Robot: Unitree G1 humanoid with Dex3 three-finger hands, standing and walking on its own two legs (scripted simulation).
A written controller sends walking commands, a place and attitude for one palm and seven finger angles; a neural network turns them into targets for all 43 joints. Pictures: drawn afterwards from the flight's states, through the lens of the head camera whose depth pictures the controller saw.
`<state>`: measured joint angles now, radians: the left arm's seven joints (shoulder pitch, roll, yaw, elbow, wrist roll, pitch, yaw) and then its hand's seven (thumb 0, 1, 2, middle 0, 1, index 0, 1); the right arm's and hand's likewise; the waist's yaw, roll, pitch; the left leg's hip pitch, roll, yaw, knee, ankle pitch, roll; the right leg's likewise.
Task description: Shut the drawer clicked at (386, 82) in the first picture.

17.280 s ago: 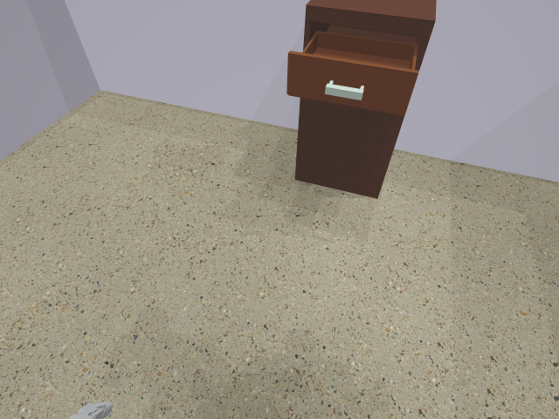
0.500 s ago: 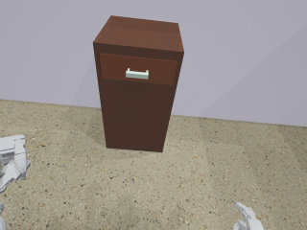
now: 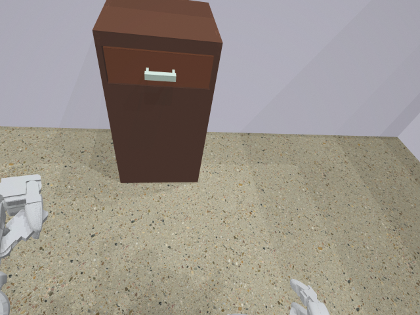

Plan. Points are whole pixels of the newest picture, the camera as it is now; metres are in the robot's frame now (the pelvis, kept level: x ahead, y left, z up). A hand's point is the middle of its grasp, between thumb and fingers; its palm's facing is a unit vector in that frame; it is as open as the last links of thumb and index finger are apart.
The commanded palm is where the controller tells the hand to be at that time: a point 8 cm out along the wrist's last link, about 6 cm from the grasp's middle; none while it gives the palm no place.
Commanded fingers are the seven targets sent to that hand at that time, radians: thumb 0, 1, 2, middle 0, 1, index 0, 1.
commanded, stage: stop stepping back and stand still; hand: left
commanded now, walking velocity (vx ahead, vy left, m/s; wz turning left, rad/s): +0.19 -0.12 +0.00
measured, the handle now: (160, 73) +0.94 +0.17 -0.04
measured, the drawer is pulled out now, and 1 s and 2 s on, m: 0.00 0.00 0.00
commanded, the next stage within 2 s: let the arm hang, fingers relaxed in 0.12 s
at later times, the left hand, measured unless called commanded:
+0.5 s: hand out of the picture +0.10 +0.15 -0.15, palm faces +0.14 -0.97 -0.22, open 3.1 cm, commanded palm none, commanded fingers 0.00 0.90 0.90 -0.80 -0.95 -0.80 -0.95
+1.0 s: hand out of the picture -0.02 +0.16 -0.16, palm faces +0.12 -0.97 -0.22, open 7.0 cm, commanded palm none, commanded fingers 0.00 0.90 0.90 -0.20 -0.30 -0.20 -0.30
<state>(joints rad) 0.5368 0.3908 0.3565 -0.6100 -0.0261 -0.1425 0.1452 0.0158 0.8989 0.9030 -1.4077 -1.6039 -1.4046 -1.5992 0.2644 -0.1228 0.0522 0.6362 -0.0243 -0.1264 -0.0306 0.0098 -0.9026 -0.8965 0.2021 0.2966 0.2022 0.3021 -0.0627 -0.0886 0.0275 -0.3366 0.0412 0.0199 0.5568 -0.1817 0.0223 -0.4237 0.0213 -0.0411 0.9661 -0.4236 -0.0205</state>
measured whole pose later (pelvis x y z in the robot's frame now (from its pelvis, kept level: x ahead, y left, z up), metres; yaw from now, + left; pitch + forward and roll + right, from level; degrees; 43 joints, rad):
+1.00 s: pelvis -0.03 -0.03 +0.01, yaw +5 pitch -2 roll +0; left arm 0.24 0.18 0.01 1.10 0.01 0.01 0.02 0.00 0.91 0.90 -0.28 -0.39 -0.27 -0.38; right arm 0.25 -0.17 -0.01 1.08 -0.03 0.02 -0.02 0.01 -0.92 -0.90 0.20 0.30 0.20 0.30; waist 0.00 0.01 0.05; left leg -0.16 -0.01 0.04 0.42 -0.22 0.03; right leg -0.21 0.02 -0.03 0.39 -0.15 -0.03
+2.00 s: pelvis +0.00 -0.04 +0.02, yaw +5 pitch -1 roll +0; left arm 0.08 0.30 0.02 1.14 0.01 -0.02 0.01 0.00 0.91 0.90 -0.21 -0.30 -0.20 -0.30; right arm 0.12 -0.31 -0.01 1.11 -0.02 0.00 -0.01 0.00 -0.91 -0.90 0.20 0.30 0.20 0.30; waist -0.02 0.02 0.06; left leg -0.08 0.00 0.03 0.32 -0.21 0.01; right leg -0.15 0.03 -0.04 0.32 -0.15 -0.04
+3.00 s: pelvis +0.01 -0.04 +0.02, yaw +5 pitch -1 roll +0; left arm 0.09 0.31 0.02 1.14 0.00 -0.02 0.01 0.00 0.91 0.90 -0.21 -0.30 -0.20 -0.30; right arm 0.14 -0.31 -0.01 1.13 -0.02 0.00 -0.01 0.00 -0.91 -0.90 0.20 0.30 0.20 0.30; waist -0.02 0.01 0.05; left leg -0.05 0.01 0.04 0.29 -0.22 0.00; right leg -0.12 0.05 -0.03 0.29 -0.16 -0.05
